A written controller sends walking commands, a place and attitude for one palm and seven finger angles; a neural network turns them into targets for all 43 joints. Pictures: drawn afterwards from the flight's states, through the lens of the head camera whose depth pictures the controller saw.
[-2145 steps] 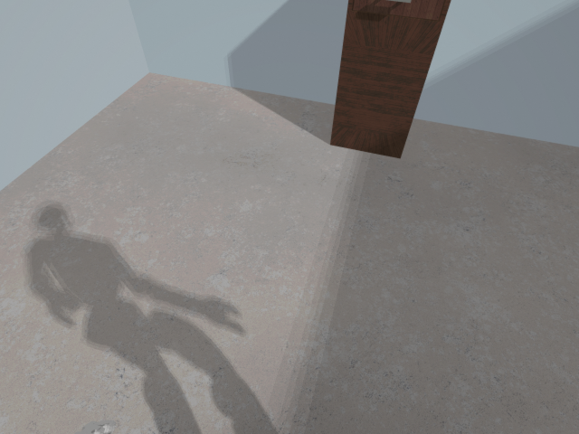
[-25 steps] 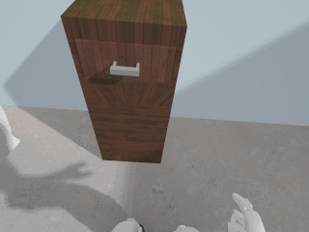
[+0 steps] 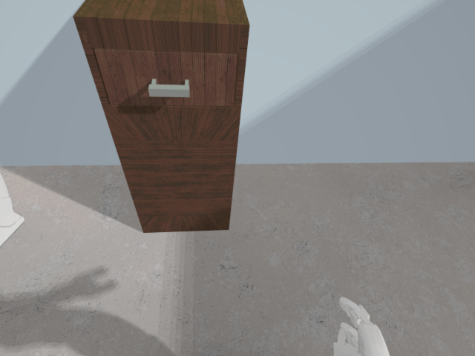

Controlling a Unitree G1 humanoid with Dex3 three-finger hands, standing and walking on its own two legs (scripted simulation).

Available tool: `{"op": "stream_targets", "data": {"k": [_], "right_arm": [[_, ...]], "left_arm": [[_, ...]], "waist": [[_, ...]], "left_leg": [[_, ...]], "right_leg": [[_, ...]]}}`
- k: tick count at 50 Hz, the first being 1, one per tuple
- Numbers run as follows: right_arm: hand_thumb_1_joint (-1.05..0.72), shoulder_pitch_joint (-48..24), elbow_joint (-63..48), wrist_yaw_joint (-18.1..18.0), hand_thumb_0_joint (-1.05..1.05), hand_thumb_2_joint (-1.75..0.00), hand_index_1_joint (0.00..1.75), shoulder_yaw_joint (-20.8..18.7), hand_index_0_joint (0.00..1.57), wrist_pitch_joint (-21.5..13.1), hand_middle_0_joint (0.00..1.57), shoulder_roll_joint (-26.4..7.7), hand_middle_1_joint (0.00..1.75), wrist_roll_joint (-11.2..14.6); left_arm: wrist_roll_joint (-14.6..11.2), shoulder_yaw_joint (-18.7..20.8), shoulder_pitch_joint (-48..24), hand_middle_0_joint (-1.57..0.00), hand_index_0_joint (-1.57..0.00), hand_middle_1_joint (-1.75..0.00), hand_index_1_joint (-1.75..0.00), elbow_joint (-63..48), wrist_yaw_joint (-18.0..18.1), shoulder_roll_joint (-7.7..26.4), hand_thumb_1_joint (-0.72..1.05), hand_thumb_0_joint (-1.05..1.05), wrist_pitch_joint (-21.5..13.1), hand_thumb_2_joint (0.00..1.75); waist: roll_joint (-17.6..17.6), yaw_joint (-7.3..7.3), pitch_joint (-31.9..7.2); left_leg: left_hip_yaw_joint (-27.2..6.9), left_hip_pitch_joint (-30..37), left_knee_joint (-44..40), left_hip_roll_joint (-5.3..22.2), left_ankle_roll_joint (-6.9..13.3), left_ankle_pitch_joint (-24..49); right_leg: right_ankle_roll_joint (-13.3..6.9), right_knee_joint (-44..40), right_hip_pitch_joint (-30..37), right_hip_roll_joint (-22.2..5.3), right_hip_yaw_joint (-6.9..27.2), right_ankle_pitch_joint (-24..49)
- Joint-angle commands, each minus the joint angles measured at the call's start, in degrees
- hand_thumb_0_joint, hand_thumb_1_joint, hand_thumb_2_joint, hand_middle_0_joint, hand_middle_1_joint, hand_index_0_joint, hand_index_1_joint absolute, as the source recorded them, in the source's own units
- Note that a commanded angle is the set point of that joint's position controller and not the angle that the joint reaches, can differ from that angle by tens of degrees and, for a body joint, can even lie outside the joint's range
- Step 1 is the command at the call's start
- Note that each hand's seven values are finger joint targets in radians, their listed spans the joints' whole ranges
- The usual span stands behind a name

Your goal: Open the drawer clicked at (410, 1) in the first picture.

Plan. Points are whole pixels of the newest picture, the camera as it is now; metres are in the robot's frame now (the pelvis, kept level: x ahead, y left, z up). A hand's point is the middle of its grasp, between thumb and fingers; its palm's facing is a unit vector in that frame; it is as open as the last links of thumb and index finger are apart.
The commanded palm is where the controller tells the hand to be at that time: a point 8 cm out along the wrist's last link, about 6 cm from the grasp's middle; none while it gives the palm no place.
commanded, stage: stop stepping back and stand still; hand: left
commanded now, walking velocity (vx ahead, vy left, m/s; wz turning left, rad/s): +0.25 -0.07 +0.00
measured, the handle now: (170, 86) +0.76 +0.21 +0.04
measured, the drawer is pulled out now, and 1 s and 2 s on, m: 0.00 0.00 0.00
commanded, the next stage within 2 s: let the arm hang, fingers relaxed in 0.66 s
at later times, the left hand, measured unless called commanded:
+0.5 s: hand out of the picture +0.15 +0.25 +0.22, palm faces +0.44 -0.79 -0.43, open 7.4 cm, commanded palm +0.09 +0.29 +0.23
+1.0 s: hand out of the picture +0.05 +0.26 -0.14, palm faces -0.02 -0.96 -0.28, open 7.4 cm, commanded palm none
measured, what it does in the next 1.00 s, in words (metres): steps on the spot: left foot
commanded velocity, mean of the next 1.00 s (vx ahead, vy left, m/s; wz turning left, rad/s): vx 0.07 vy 0.01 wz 0.00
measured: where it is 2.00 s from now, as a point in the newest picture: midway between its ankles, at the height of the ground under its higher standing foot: outside the picture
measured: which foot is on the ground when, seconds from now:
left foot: down 0.00-0.10, up 0.12-0.42, down 0.44-1.00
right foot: down 0.00-1.00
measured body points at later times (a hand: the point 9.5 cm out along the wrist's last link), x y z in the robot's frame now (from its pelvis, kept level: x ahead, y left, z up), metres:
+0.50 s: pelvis -0.03 +0.01 +0.00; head -0.04 +0.01 +0.45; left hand +0.12 +0.29 +0.24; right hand +0.11 -0.24 -0.08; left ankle -0.04 +0.17 -0.73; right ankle -0.04 -0.07 -0.73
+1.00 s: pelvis -0.06 +0.05 +0.00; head -0.03 +0.03 +0.45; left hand +0.05 +0.31 -0.11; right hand +0.09 -0.21 -0.13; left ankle -0.04 +0.17 -0.73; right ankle -0.04 -0.07 -0.73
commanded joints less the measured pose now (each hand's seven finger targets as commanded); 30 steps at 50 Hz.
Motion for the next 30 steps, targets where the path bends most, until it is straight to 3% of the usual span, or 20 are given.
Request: {"op": "stream_targets", "data": {"k": [1,2,3,4,5,6,8,9,10,13,15,17,19,21,22,24,25,26,29,30], "right_arm": [[-0.90,-6.14,-10.52,0.33,0.00,-0.90,0.30,-3.23,0.20,-3.02,0.20,-8.56,0.30,-0.47],[-0.90,-6.16,-10.58,0.19,0.00,-0.90,0.30,-3.26,0.20,-2.39,0.20,-8.61,0.30,-0.32],[-0.90,-5.51,-10.35,0.03,0.00,-0.90,0.30,-3.47,0.20,-1.57,0.20,-8.46,0.30,-0.38],[-0.90,-5.21,-9.93,-0.16,0.00,-0.90,0.30,-3.85,0.20,-0.46,0.20,-8.04,0.30,-0.56],[-0.90,-4.87,-9.06,-0.33,0.00,-0.90,0.30,-4.36,0.20,0.55,0.20,-8.84,0.30,-0.86],[-0.90,-3.38,-7.05,-0.44,0.00,-0.90,0.30,-4.79,0.20,0.96,0.20,-9.91,0.30,-1.22],[-0.90,-2.18,-7.17,-0.83,0.00,-0.90,0.30,-4.59,0.20,0.51,0.20,-9.66,0.30,-0.72],[-0.90,-2.70,-7.28,-1.21,0.00,-0.90,0.30,-4.37,0.20,0.65,0.20,-9.61,0.30,-0.46],[-0.90,-3.26,-7.33,-1.54,0.00,-0.90,0.30,-4.54,0.20,0.68,0.20,-9.90,0.30,-0.15],[-0.90,-4.53,-7.41,-2.58,0.00,-0.90,0.30,-3.97,0.20,-0.22,0.20,-9.55,0.30,-0.23],[-0.90,-5.03,-7.89,-2.87,0.00,-0.90,0.30,-4.05,0.20,-1.07,0.20,-9.50,0.30,-0.22],[-0.90,-4.72,-8.29,-2.72,0.00,-0.90,0.30,-3.67,0.20,-1.74,0.20,-9.02,0.30,-0.58],[-0.90,-4.01,-8.70,-2.54,0.00,-0.90,0.30,-3.94,0.20,-2.19,0.20,-9.48,0.30,-0.44],[-0.90,-3.84,-9.60,-2.12,0.00,-0.90,0.30,-4.83,0.20,-2.37,0.20,-11.19,0.30,0.04],[-0.90,-4.01,-9.77,-1.58,0.00,-0.90,0.30,-4.80,0.20,-2.58,0.20,-11.49,0.30,0.59],[-0.90,-3.38,-9.05,-0.95,0.00,-0.90,0.30,-3.99,0.20,-2.38,0.20,-9.58,0.30,0.93],[-0.90,-3.50,-8.85,-0.97,0.00,-0.90,0.30,-3.88,0.20,-2.63,0.20,-9.59,0.30,0.91],[-0.90,-3.48,-8.83,-0.82,0.00,-0.90,0.30,-3.85,0.20,-2.63,0.20,-9.32,0.30,0.97],[-0.90,-2.93,-8.54,0.05,0.00,-0.90,0.30,-3.94,0.20,-2.07,0.20,-8.44,0.30,1.25],[-0.90,-3.61,-8.67,0.14,0.00,-0.90,0.30,-3.93,0.20,-1.91,0.20,-8.58,0.30,1.21]], "left_arm": [[0.70,6.11,7.89,-0.20,-0.20,-0.30,-0.30,-19.00,1.73,9.54,0.90,0.00,-4.04,0.90],[0.80,5.94,8.73,-0.20,-0.20,-0.30,-0.30,-18.37,1.79,9.35,0.90,0.00,-3.54,0.90],[1.09,6.47,8.52,-0.20,-0.20,-0.30,-0.30,-17.14,1.84,10.07,0.90,0.00,-2.99,0.90],[1.29,7.74,7.42,-0.20,-0.20,-0.30,-0.30,-15.88,1.92,11.58,0.90,0.00,-2.78,0.90],[1.16,10.09,5.13,-0.20,-0.20,-0.30,-0.30,-15.60,2.08,13.64,0.90,0.00,-3.27,0.90],[0.70,9.24,0.68,-0.20,-0.20,-0.30,-0.30,-15.01,1.93,13.18,0.90,0.00,-3.89,0.90],[1.49,6.86,-0.25,-0.20,-0.20,-0.30,-0.30,-5.44,1.77,9.88,0.90,0.00,-4.40,0.90],[1.52,5.45,-1.18,-0.20,-0.20,-0.30,-0.30,-2.07,1.53,9.11,0.90,0.00,-4.37,0.90],[1.58,3.87,-4.06,-0.20,-0.20,-0.30,-0.30,-1.62,1.20,8.57,0.90,0.00,-4.50,0.90],[2.30,1.23,-3.60,-0.20,-0.20,-0.30,-0.30,0.99,1.50,7.03,0.90,0.00,-4.66,0.90],[2.51,0.29,-3.53,-0.20,-0.20,-0.30,-0.30,-1.98,1.99,6.88,0.90,0.00,-4.65,0.90],[2.55,1.14,-2.86,-0.20,-0.20,-0.30,-0.30,-6.12,2.65,7.57,0.90,0.00,-4.72,0.90],[2.00,2.03,-2.79,-0.20,-0.20,-0.30,-0.30,-10.86,3.02,8.27,0.90,0.00,-5.05,0.90],[1.68,3.34,-2.04,-0.20,-0.20,-0.30,-0.30,-14.82,3.15,9.23,0.90,0.00,-5.60,0.90],[1.60,3.74,-2.09,-0.20,-0.20,-0.30,-0.30,-15.37,2.95,9.24,0.90,0.00,-5.75,0.90],[1.74,4.76,2.21,-0.20,-0.20,-0.30,-0.30,-12.16,2.57,8.33,0.90,0.00,-5.13,0.90],[1.66,5.70,1.47,-0.20,-0.20,-0.30,-0.30,-12.43,2.51,9.31,0.90,0.00,-5.21,0.90],[1.75,5.04,0.67,-0.20,-0.20,-0.30,-0.30,-11.44,2.62,8.55,0.90,0.00,-5.35,0.90],[1.23,5.16,1.92,-0.20,-0.20,-0.30,-0.30,-8.24,2.54,8.43,0.90,0.00,-5.37,0.90],[1.15,5.28,2.54,-0.20,-0.20,-0.30,-0.30,-8.44,2.52,8.54,0.90,0.00,-5.33,0.90]], "waist": [[17.33,1.88,-9.26],[17.12,1.68,-8.51],[13.72,1.41,-7.45],[5.49,1.08,-6.29],[-3.34,1.18,-5.44],[-5.52,0.96,-3.51],[-0.29,-0.47,-0.66],[-0.27,-0.39,0.90],[-1.10,-0.40,0.82],[-2.03,1.29,1.77],[-5.20,2.02,1.01],[-5.10,2.10,-1.02],[-0.47,1.69,-3.02],[9.48,1.84,-6.50],[11.18,2.24,-7.63],[14.48,1.43,-5.15],[13.40,1.44,-4.10],[8.36,1.11,-2.77],[-1.46,0.42,-5.70],[0.18,0.56,-6.69]], "left_leg": [[-10.33,-5.85,-21.90,10.69,-3.14,-30.76],[-7.68,-7.48,-19.11,9.06,-3.71,-30.62],[-4.92,-8.29,-13.60,6.67,-4.27,-29.21],[-2.29,-8.33,0.75,4.01,-4.41,-25.42],[-1.74,-7.40,20.34,1.70,-4.35,-18.48],[-2.76,-12.55,32.19,1.63,-4.75,-15.45],[-4.50,-13.68,36.56,4.75,-4.12,-12.40],[-3.64,-12.45,34.40,5.26,-3.93,-10.78],[-2.59,-12.04,30.26,5.51,-3.75,-10.58],[1.29,-7.79,18.07,4.86,-2.40,-13.57],[2.69,-4.13,10.24,4.51,-1.77,-15.21],[4.28,1.86,2.56,3.36,-1.26,-13.01],[1.73,8.57,-4.69,4.25,-0.49,-9.94],[-7.73,15.43,-5.33,11.29,1.91,1.24],[-10.28,14.92,-4.76,13.57,2.05,7.26],[-5.83,7.11,-5.78,11.74,0.79,0.64],[-3.86,4.76,-5.34,10.73,0.08,-2.30],[-3.08,2.54,-3.18,9.36,-0.68,-2.48],[0.57,5.41,5.29,4.62,-2.90,-0.04],[0.70,6.24,5.05,4.21,-3.23,0.26]], "right_leg": [[-1.32,-9.69,15.44,2.59,-8.25,1.31],[-1.72,-15.43,18.35,2.24,-9.01,2.59],[-2.82,-20.65,18.38,0.45,-7.50,2.08],[-6.19,-27.73,13.10,-6.44,1.92,-2.79],[-11.84,-37.05,2.41,-19.42,21.75,-12.94],[-13.54,-38.49,-0.43,-23.83,24.90,-13.56],[-10.88,-37.16,-4.29,-20.60,18.61,-12.31],[-9.52,-37.20,-6.62,-18.78,15.16,-11.48],[-8.73,-36.30,-4.61,-18.09,11.97,-9.69],[-8.79,-35.95,-2.45,-17.41,11.07,-8.02],[-8.68,-34.88,0.48,-17.44,10.78,-5.98],[-7.99,-32.05,2.14,-15.59,9.02,-1.99],[-4.93,-25.73,3.16,-12.22,5.96,7.30],[-1.27,-15.45,1.35,-6.29,0.86,16.79],[-0.19,-12.27,1.74,-4.03,-1.59,19.20],[0.01,-14.40,4.93,-2.97,-3.57,17.22],[-0.19,-15.76,6.36,-3.52,-2.83,18.23],[-0.63,-17.95,7.89,-4.48,-0.82,21.10],[-3.55,-22.42,8.82,-10.97,6.22,33.80],[-4.08,-21.77,9.60,-11.99,6.60,39.24]]}}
